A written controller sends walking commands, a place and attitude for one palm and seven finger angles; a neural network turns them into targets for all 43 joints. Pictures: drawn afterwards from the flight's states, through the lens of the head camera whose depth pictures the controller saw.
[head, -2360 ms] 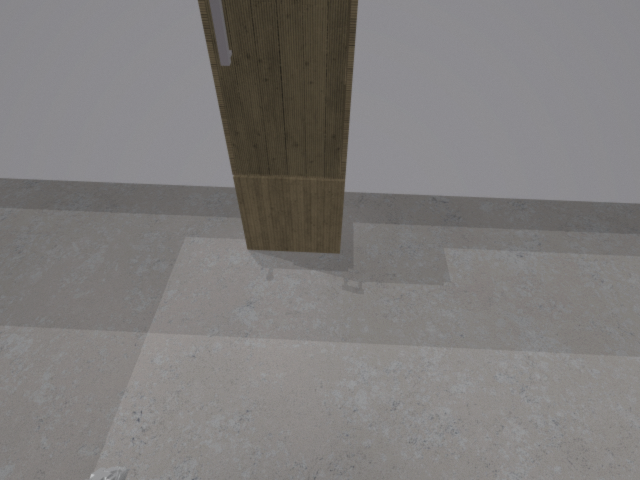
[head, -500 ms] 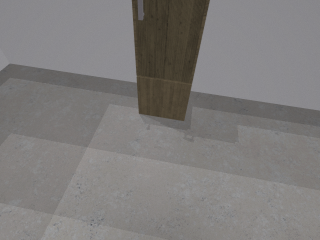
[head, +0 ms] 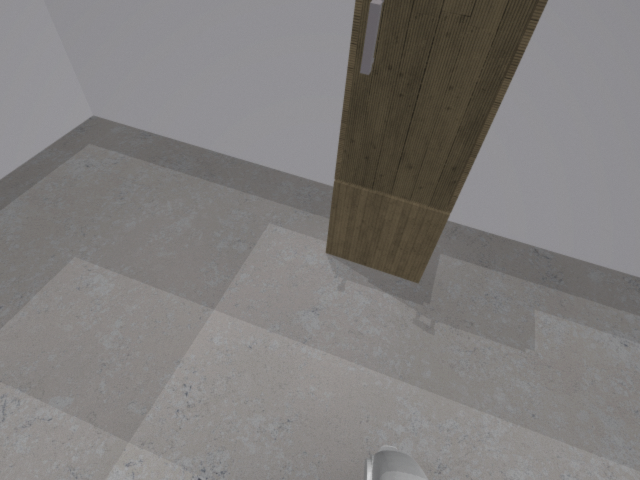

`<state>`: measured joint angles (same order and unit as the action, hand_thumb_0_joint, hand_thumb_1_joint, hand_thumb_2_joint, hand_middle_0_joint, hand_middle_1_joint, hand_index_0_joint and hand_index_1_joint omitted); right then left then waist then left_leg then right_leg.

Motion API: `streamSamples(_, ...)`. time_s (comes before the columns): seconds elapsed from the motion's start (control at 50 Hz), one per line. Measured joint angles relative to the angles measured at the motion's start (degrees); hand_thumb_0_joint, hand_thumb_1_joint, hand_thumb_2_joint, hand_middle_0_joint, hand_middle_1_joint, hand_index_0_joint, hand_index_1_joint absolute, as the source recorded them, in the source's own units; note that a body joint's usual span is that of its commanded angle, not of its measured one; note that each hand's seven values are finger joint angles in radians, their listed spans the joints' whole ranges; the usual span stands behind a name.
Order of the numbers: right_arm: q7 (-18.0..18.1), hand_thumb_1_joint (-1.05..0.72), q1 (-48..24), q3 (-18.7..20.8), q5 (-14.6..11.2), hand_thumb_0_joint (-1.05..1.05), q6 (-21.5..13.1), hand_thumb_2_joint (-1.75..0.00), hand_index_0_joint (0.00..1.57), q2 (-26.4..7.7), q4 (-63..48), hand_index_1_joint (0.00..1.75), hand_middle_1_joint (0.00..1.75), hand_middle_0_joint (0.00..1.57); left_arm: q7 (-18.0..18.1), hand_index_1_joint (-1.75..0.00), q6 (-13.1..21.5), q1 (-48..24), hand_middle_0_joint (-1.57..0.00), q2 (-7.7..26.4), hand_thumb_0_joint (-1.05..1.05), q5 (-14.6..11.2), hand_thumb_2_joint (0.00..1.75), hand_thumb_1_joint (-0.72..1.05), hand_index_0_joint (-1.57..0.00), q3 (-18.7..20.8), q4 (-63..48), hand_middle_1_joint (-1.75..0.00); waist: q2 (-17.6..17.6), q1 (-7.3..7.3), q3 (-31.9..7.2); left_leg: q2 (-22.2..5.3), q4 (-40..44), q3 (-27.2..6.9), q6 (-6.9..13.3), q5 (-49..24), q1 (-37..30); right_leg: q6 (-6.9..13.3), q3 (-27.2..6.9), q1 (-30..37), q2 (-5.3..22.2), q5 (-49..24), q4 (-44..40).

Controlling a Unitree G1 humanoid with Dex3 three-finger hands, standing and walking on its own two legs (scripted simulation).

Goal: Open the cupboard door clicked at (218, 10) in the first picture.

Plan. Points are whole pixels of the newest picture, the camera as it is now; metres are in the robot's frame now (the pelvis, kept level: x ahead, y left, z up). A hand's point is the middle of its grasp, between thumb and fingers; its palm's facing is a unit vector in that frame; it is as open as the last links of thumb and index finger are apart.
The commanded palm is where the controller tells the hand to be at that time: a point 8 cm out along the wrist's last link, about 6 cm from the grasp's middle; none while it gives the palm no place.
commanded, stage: turn to face it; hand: left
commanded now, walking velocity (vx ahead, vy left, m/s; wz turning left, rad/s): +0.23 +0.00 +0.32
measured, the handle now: (373, 35) +0.99 -0.10 +0.11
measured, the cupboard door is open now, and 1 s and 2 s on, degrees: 0 0 0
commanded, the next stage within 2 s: take the last steps up to it in 0.82 s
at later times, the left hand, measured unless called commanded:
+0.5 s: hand (224, 472) +0.17 +0.13 -0.17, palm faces +0.02 -0.97 -0.23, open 7.3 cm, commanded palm none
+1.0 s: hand (214, 390) +0.28 +0.17 -0.17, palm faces -0.27 -0.94 -0.23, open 7.4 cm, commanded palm none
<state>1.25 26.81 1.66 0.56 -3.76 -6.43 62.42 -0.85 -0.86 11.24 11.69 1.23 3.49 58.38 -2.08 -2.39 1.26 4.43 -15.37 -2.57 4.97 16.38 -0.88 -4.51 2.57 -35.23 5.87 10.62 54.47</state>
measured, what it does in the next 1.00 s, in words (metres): walks ahead, turning right: right foot, then left foot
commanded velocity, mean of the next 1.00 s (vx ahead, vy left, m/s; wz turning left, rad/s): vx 0.04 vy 0.00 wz -0.36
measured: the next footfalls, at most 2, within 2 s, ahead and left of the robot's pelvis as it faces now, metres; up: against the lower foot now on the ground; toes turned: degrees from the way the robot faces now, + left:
right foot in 0.18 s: +0.23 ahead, -0.14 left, +0.00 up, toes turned -2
left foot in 0.68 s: +0.23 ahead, +0.08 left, +0.00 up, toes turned -9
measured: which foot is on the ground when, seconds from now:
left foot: down 0.00-0.16, up 0.18-0.66, down 0.68-1.00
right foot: up 0.00-0.16, down 0.18-0.68, up 0.70-1.00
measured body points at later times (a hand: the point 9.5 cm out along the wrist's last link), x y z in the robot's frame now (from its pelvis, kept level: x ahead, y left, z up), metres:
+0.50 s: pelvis +0.14 -0.06 -0.01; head +0.17 -0.07 +0.44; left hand +0.17 +0.18 -0.15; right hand +0.25 -0.30 -0.15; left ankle +0.18 +0.09 -0.70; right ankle +0.19 -0.13 -0.74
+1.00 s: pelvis +0.17 -0.02 +0.00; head +0.19 -0.01 +0.45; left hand +0.30 +0.22 -0.15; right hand +0.12 -0.26 -0.15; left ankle +0.19 +0.08 -0.74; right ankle +0.10 -0.15 -0.70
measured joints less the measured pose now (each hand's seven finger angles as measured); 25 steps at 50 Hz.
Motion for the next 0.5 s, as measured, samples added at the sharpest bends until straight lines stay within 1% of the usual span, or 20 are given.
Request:
streamSamples(0.06, 0.2, -0.91, 0.4, 0.0, 0.3, 0.0, 0.1, -0.9, 0.2, -0.1, 0.6, 0.3, 0.3, 0.2, 0.0, -0.3, 0.3, -2.2, -0.2, -1.0, 0.01, -0.3, 0.9, 0.91, -0.2, -0.4, -0.4, -0.3, 0.6, -0.78, 0.9, -0.1, -0.5, -1.2, -0.6, 2.4, -2.2, 1.1, 0.8, 1.5, -0.8, 0.8, -6.9)
streamSamples(0.1, 0.2, -0.91, 0.5, 0.1, 0.5, 0.0, 0.3, -0.9, 0.2, -0.5, 1.1, 0.3, 0.3, 0.2, 0.0, -0.3, 0.7, -3.7, -0.2, -1.7, 0.01, -0.5, 0.9, 0.91, -0.2, -0.6, -1.2, -0.3, 1.2, -1.22, 1.5, -0.3, -1.7, -2.0, -1.2, 4.7, -3.4, 2.2, 1.1, 3.3, -1.8, 1.4, -11.6)
streamSamples(0.14, 0.4, -0.91, 0.7, 0.2, 0.5, 0.0, 0.7, -0.9, 0.2, -1.0, 1.7, 0.3, 0.3, 0.2, 0.2, -0.3, 1.8, -4.6, -0.2, -2.4, 0.01, -0.6, 0.9, 0.91, -0.2, -0.9, -2.2, -0.3, 2.3, -1.07, 2.2, -0.9, -5.0, -2.6, -1.9, 8.1, -4.1, 3.6, 1.8, 6.8, -3.3, 0.0, -17.2)
streamSamples(0.16, 0.4, -0.91, 1.0, 0.3, 0.3, 0.0, 0.8, -0.9, 0.2, -1.2, 2.1, 0.3, 0.3, 0.2, 0.2, -0.3, 2.7, -4.6, -0.2, -2.5, 0.01, -0.5, 0.9, 0.91, -0.2, -1.2, -2.8, -0.3, 2.5, -0.74, 2.3, -1.0, -8.9, -2.7, -2.2, 10.4, -3.6, 4.3, 2.1, 9.5, -3.8, -2.3, -20.5)
streamSamples(0.18, 0.3, -0.91, 0.9, 0.5, 0.1, 0.0, 1.1, -0.9, 0.2, -1.3, 2.5, 0.3, 0.3, 0.2, 0.5, -0.3, 3.8, -4.7, -0.2, -2.6, 0.01, -0.3, 0.9, 0.91, -0.2, -1.3, -3.1, -0.3, 2.6, -0.23, 2.4, -1.1, -16.1, -2.1, -2.6, 12.5, -1.1, 5.8, 2.1, 10.6, -4.1, -4.5, -20.7)
streamSamples(0.22, 0.4, -0.91, -1.3, 0.8, -0.3, 0.0, 1.7, -0.9, 0.2, -2.4, 2.7, 0.3, 0.3, 0.2, 1.0, -0.3, 5.0, -4.5, -0.2, -3.3, 0.0, -0.4, 0.9, 0.91, -0.2, -1.5, -3.1, -0.3, 4.0, 0.45, 3.4, -1.8, -35.7, -1.0, -3.2, 14.8, 6.5, 7.6, 3.1, 11.1, -5.2, -0.5, -17.3)
streamSamples(0.24, 0.5, -0.91, -2.8, 1.0, -0.3, 0.0, 2.1, -0.9, 0.2, -2.8, 2.5, 0.3, 0.3, 0.2, 1.2, -0.3, 4.9, -3.9, -0.2, -3.4, 0.0, -0.5, 0.9, 0.91, -0.2, -1.6, -2.9, -0.3, 4.2, 0.85, 3.6, -2.2, -42.9, 0.0, -3.6, 14.8, 10.0, 8.1, 3.1, 12.0, -5.7, 1.1, -17.3)
streamSamples(0.26, 0.5, -0.91, -4.3, 1.2, -0.2, 0.0, 2.4, -0.9, 0.2, -3.2, 1.9, 0.3, 0.3, 0.2, 1.5, -0.3, 4.6, -3.2, -0.2, -3.5, 0.0, -0.6, 0.9, 0.91, -0.2, -1.5, -2.7, -0.3, 4.2, 1.14, 3.7, -3.0, -47.7, 1.3, -3.9, 14.0, 13.3, 8.4, 2.9, 13.1, -6.2, 1.8, -18.2)
streamSamples(0.28, 0.4, -0.91, -6.0, 1.3, 0.0, 0.0, 2.6, -0.9, 0.2, -3.7, 1.1, 0.3, 0.3, 0.2, 1.8, -0.3, 4.2, -2.4, -0.2, -3.6, 0.0, -0.6, 0.89, 0.91, -0.2, -1.4, -2.2, -0.3, 4.2, 1.28, 3.6, -4.0, -50.2, 2.4, -4.3, 12.7, 16.3, 8.4, 2.6, 14.1, -6.7, 1.6, -19.7)
streamSamples(0.3, 0.4, -0.91, -7.7, 1.3, 0.2, 0.0, 2.9, -0.9, 0.19, -4.0, 0.2, 0.3, 0.3, 0.2, 2.0, -0.3, 3.8, -1.6, -0.2, -3.6, 0.0, -0.6, 0.89, 0.91, -0.2, -1.4, -1.7, -0.3, 4.2, 1.34, 3.4, -5.0, -50.8, 3.3, -4.7, 11.4, 19.0, 8.2, 2.3, 15.0, -7.1, 0.9, -21.4)
streamSamples(0.32, 0.4, -0.91, -9.5, 1.4, 0.3, 0.0, 3.1, -0.9, 0.19, -4.3, -0.8, 0.3, 0.3, 0.2, 2.3, -0.3, 3.5, -0.7, -0.2, -3.7, 0.0, -0.7, 0.89, 0.91, -0.2, -1.1, -1.3, -0.3, 4.2, 1.4, 3.1, -5.9, -49.9, 3.9, -5.3, 10.3, 21.3, 8.4, 2.0, 15.6, -7.6, 0.2, -22.9)
streamSamples(0.38, 0.3, -0.91, -14.3, 1.4, 0.5, 0.0, 3.7, -0.9, 0.19, -4.4, -3.8, 0.3, 0.3, 0.2, 2.4, -0.3, 2.3, 1.5, -0.2, -2.8, 0.0, -0.5, 0.89, 0.93, -0.2, -0.5, -0.3, -0.3, 3.7, 2.14, 2.3, -7.9, -44.0, 4.4, -6.8, 7.5, 26.0, 9.1, 0.4, 16.7, -8.7, -1.2, -26.3)
streamSamples(0.44, 0.0, -0.91, -18.4, 1.3, 0.6, 0.0, 4.2, -0.9, 0.19, -4.5, -5.9, 0.3, 0.3, 0.19, 1.9, -0.3, 1.3, 3.5, -0.2, -2.4, 0.0, -0.4, 0.89, 0.93, -0.2, -0.3, 0.3, -0.3, 3.5, 3.42, 1.8, -8.6, -39.6, 3.5, -7.8, 5.5, 28.1, 9.1, -1.7, 17.3, -9.8, -1.9, -27.9)
streamSamples(0.5, -0.2, -0.91, -21.1, 1.1, 0.4, 0.0, 4.5, -0.9, 0.19, -4.4, -7.3, 0.3, 0.3, 0.19, 1.5, -0.3, 0.5, 5.1, -0.2, -2.1, 0.0, -0.3, 0.89, 0.92, -0.2, 0.0, 0.4, -0.3, 3.1, 4.76, 1.4, -8.4, -35.9, 2.9, -8.3, 5.0, 27.8, 8.9, -3.6, 17.9, -10.6, -2.1, -28.5)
